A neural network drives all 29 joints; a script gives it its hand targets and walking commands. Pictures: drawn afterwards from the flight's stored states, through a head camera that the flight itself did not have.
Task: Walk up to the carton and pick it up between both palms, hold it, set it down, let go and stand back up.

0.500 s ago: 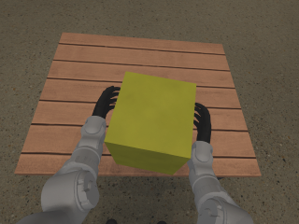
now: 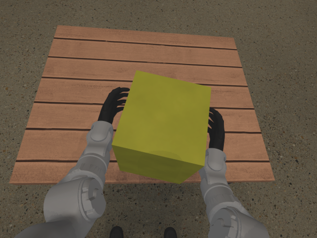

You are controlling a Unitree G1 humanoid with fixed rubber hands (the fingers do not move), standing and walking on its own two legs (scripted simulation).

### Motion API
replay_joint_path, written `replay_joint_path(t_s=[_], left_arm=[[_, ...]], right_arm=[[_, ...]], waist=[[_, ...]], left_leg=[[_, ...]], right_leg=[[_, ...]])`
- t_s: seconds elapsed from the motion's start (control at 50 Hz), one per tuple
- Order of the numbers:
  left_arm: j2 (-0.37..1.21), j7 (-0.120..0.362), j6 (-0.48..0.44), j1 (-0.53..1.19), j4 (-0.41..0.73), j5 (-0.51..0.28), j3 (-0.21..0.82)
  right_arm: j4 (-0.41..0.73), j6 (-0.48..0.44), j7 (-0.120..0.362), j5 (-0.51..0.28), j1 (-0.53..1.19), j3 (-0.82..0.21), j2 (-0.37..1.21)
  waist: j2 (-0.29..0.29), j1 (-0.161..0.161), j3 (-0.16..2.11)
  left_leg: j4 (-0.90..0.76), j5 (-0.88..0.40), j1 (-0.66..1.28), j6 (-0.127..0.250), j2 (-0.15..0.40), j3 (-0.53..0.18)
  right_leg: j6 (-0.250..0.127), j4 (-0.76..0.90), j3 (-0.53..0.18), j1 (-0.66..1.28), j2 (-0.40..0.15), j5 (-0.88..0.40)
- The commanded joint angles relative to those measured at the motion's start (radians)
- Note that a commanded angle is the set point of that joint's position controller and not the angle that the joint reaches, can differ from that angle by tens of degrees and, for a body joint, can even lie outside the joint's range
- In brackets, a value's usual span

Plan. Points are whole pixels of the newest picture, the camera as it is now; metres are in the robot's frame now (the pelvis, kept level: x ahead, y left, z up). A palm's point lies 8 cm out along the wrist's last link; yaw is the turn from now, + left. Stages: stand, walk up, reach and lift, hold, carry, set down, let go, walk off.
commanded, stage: set down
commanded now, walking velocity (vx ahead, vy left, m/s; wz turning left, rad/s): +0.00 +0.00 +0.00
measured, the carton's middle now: (160, 133) +0.39 -0.03 -0.07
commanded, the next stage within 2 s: none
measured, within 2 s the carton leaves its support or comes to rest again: neither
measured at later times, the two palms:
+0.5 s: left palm (108, 116) +0.42 +0.12 -0.02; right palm (215, 141) +0.34 -0.17 -0.02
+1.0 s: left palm (108, 119) +0.42 +0.12 -0.04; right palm (214, 142) +0.34 -0.17 -0.03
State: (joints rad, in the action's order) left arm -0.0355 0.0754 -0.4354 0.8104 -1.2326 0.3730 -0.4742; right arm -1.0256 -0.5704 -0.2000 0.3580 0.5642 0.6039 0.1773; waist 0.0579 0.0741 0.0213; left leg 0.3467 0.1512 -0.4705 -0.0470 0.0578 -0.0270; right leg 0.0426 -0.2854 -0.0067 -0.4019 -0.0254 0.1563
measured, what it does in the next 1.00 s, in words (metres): stands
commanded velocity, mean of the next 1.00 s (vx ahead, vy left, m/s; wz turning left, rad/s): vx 0.00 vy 0.00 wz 0.00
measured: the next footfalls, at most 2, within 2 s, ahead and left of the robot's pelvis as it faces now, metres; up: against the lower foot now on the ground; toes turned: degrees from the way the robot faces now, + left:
none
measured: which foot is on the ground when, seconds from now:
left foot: down 0.00-1.00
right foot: down 0.00-1.00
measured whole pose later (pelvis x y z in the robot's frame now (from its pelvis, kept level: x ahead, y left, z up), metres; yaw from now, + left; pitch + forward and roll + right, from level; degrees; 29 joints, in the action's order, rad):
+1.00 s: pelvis -0.01 +0.01 -0.01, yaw +0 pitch +20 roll -2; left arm -0.06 0.01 -0.42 0.84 -1.29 0.36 -0.44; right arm -1.16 -0.59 -0.22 0.29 0.63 0.52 0.11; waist 0.06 0.11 0.07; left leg 0.42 0.16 -0.60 -0.04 0.06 -0.03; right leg 0.05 -0.31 -0.01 -0.51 -0.03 0.14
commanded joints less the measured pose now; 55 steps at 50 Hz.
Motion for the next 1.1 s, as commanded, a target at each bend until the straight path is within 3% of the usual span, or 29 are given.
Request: replay_joint_path(t_s=[0.0,0.04,0.08,0.12,0.18,0.32,0.36,0.4,0.44,0.46,0.48,0.52,0.56,0.58,0.6,0.62,0.66,0.68,0.7,0.76,0.78,0.8,0.82,0.84,0.88,0.9,0.92,0.94,1.08], left_arm=[[0.422,0.091,-0.034,0.451,-0.087,0.129,0.13],[0.404,0.094,-0.032,0.458,-0.086,0.128,0.123],[0.415,0.088,-0.033,0.484,-0.079,0.135,0.132],[0.404,0.084,-0.031,0.468,-0.074,0.15,0.11],[0.381,0.082,-0.028,0.438,-0.101,0.149,0.092],[0.408,0.081,-0.029,0.445,-0.073,0.152,0.094],[0.35,0.074,-0.024,0.426,-0.075,0.161,0.064],[0.381,0.068,-0.025,0.425,-0.06,0.166,0.083],[0.349,0.07,-0.025,0.414,-0.081,0.189,0.046],[0.395,0.073,-0.027,0.444,-0.064,0.172,0.088],[0.375,0.069,-0.024,0.406,-0.065,0.173,0.073],[0.335,0.072,-0.023,0.403,-0.08,0.165,0.066],[0.339,0.066,-0.025,0.413,-0.064,0.179,0.037],[0.367,0.068,-0.029,0.445,-0.054,0.197,0.045],[0.298,0.062,-0.031,0.41,-0.052,0.186,0.028],[0.34,0.063,-0.026,0.439,-0.049,0.183,0.04],[0.262,0.05,-0.02,0.42,-0.056,0.188,0.025],[0.218,0.038,-0.02,0.408,-0.048,0.155,0.032],[0.241,0.033,-0.019,0.414,-0.043,0.151,0.04],[0.126,-0.001,-0.015,0.404,-0.029,0.138,0.024],[0.068,-0.017,-0.009,0.373,-0.034,0.112,0.023],[-0.042,-0.038,-0.007,0.372,-0.031,0.073,0.033],[-0.053,-0.044,-0.012,0.38,-0.023,0.043,0.032],[-0.048,-0.052,-0.008,0.399,-0.023,0.016,0.062],[-0.114,-0.058,0.001,0.41,-0.053,-0.019,0.065],[-0.141,-0.071,-0.003,0.42,-0.04,-0.057,0.101],[-0.152,-0.075,-0.008,0.438,-0.047,-0.081,0.11],[-0.177,-0.088,-0.019,0.465,-0.053,-0.102,0.131],[-0.275,-0.12,-0.066,0.524,-0.117,-0.245,0.231]], right_arm=[[-0.18,-0.026,0.12,0.216,0.469,-0.283,0.604],[-0.199,-0.019,0.115,0.222,0.446,-0.288,0.613],[-0.2,-0.021,0.118,0.223,0.449,-0.259,0.596],[-0.193,-0.017,0.126,0.241,0.448,-0.222,0.589],[-0.194,-0.013,0.122,0.237,0.428,-0.231,0.563],[-0.207,-0.007,0.128,0.258,0.425,-0.203,0.577],[-0.214,0.001,0.127,0.252,0.381,-0.215,0.546],[-0.204,-0.002,0.135,0.249,0.394,-0.209,0.559],[-0.195,-0.001,0.134,0.262,0.388,-0.229,0.56],[-0.194,-0.004,0.132,0.273,0.408,-0.197,0.588],[-0.201,-0.01,0.129,0.264,0.383,-0.198,0.555],[-0.211,-0.003,0.127,0.255,0.36,-0.192,0.539],[-0.194,0.006,0.126,0.261,0.389,-0.194,0.57],[-0.199,0.008,0.13,0.292,0.385,-0.17,0.619],[-0.195,0.009,0.13,0.271,0.363,-0.194,0.521],[-0.175,0.007,0.126,0.283,0.406,-0.171,0.569],[-0.196,0.007,0.124,0.263,0.356,-0.148,0.478],[-0.21,0.01,0.116,0.239,0.345,-0.152,0.413],[-0.211,0.014,0.109,0.234,0.373,-0.148,0.451],[-0.216,0.007,0.085,0.19,0.354,-0.119,0.318],[-0.227,0.006,0.07,0.156,0.342,-0.141,0.236],[-0.249,0.0,0.05,0.114,0.323,-0.138,0.137],[-0.232,0.008,0.041,0.092,0.347,-0.16,0.141],[-0.261,0.004,0.028,0.054,0.35,-0.173,0.137],[-0.292,0.015,0.013,-0.027,0.338,-0.202,0.112],[-0.312,0.012,0.001,-0.07,0.33,-0.219,0.061],[-0.304,0.01,-0.004,-0.108,0.379,-0.244,0.064],[-0.318,0.01,-0.007,-0.14,0.361,-0.253,0.021],[-0.311,-0.027,-0.009,-0.321,0.477,-0.337,-0.125]], waist=[[-0.114,-0.025,0.486],[-0.104,-0.033,0.486],[-0.115,-0.013,0.486],[-0.129,-0.026,0.458],[-0.123,-0.026,0.455],[-0.122,-0.005,0.441],[-0.109,-0.026,0.403],[-0.141,-0.013,0.447],[-0.117,-0.045,0.425],[-0.117,0.0,0.435],[-0.146,-0.023,0.445],[-0.125,-0.015,0.411],[-0.109,-0.036,0.412],[-0.101,-0.019,0.39],[-0.118,-0.032,0.426],[-0.098,-0.025,0.408],[-0.138,-0.026,0.417],[-0.122,-0.011,0.428],[-0.12,-0.028,0.421],[-0.152,-0.027,0.454],[-0.151,-0.038,0.469],[-0.151,-0.018,0.484],[-0.139,-0.041,0.505],[-0.15,-0.017,0.511],[-0.139,-0.032,0.503],[-0.172,-0.009,0.553],[-0.157,-0.032,0.6],[-0.17,-0.01,0.615],[-0.212,-0.007,0.809]], left_leg=[[0.065,-0.208,0.0,0.03,-0.058,0.152],[0.056,-0.162,-0.021,0.042,-0.06,0.155],[0.057,-0.162,-0.003,0.04,-0.058,0.152],[0.068,-0.137,-0.001,0.043,-0.055,0.156],[0.069,-0.148,0.004,0.036,-0.059,0.152],[0.085,-0.139,0.005,0.045,-0.058,0.142],[0.078,-0.143,0.021,0.044,-0.058,0.154],[0.079,-0.171,0.044,0.038,-0.057,0.14],[0.085,-0.148,0.016,0.05,-0.059,0.143],[0.087,-0.161,0.025,0.047,-0.057,0.137],[0.089,-0.194,0.046,0.034,-0.054,0.134],[0.088,-0.171,0.027,0.041,-0.057,0.139],[0.091,-0.17,0.026,0.048,-0.059,0.142],[0.089,-0.137,0.002,0.057,-0.059,0.136],[0.09,-0.132,0.023,0.053,-0.057,0.138],[0.095,-0.136,0.019,0.057,-0.057,0.133],[0.092,-0.184,0.053,0.044,-0.059,0.141],[0.099,-0.182,0.072,0.041,-0.055,0.135],[0.107,-0.176,0.058,0.047,-0.053,0.133],[0.113,-0.198,0.071,0.038,-0.057,0.134],[0.111,-0.198,0.071,0.032,-0.054,0.134],[0.126,-0.211,0.064,0.028,-0.054,0.138],[0.136,-0.211,0.051,0.027,-0.061,0.141],[0.136,-0.187,0.038,0.028,-0.064,0.137],[0.151,-0.192,0.005,0.031,-0.066,0.14],[0.156,-0.21,0.016,0.024,-0.068,0.129],[0.179,-0.222,-0.001,0.024,-0.068,0.125],[0.187,-0.226,0.007,0.019,-0.067,0.122],[0.292,-0.317,0.075,-0.026,-0.07,0.098]], right_leg=[[0.003,-0.1,0.069,0.262,0.013,-0.444],[0.009,-0.095,0.06,0.256,0.006,-0.401],[0.002,-0.094,0.071,0.223,0.011,-0.365],[-0.005,-0.077,0.077,0.181,0.015,-0.254],[-0.008,-0.087,0.064,0.196,0.01,-0.312],[-0.013,-0.078,0.081,0.13,0.024,-0.232],[-0.004,-0.077,0.076,0.136,0.017,-0.227],[-0.015,-0.079,0.082,0.139,0.021,-0.251],[-0.007,-0.086,0.07,0.139,0.014,-0.255],[-0.004,-0.083,0.083,0.142,0.017,-0.27],[-0.011,-0.088,0.084,0.142,0.02,-0.283],[-0.008,-0.084,0.079,0.124,0.021,-0.267],[0.0,-0.092,0.074,0.131,0.014,-0.26],[0.008,-0.085,0.075,0.105,0.01,-0.209],[-0.002,-0.093,0.075,0.114,0.014,-0.211],[0.0,-0.086,0.078,0.114,0.014,-0.2],[-0.009,-0.081,0.079,0.094,0.02,-0.231],[-0.007,-0.081,0.076,0.093,0.021,-0.231],[-0.006,-0.08,0.081,0.075,0.023,-0.194],[-0.012,-0.088,0.078,0.075,0.031,-0.231],[-0.012,-0.089,0.081,0.074,0.034,-0.234],[-0.014,-0.098,0.079,0.079,0.038,-0.265],[-0.013,-0.102,0.061,0.092,0.035,-0.281],[-0.012,-0.109,0.062,0.086,0.038,-0.284],[-0.003,-0.121,0.044,0.082,0.037,-0.329],[-0.003,-0.132,0.049,0.084,0.042,-0.355],[-0.005,-0.147,0.043,0.071,0.043,-0.372],[-0.007,-0.16,0.042,0.055,0.051,-0.382],[-0.016,-0.219,0.046,-0.027,0.063,-0.427]])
